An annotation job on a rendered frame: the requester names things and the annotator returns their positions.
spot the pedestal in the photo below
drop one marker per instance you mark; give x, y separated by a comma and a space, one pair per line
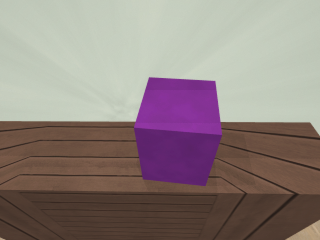
82, 180

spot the carton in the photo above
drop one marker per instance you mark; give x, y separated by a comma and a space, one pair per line
178, 130

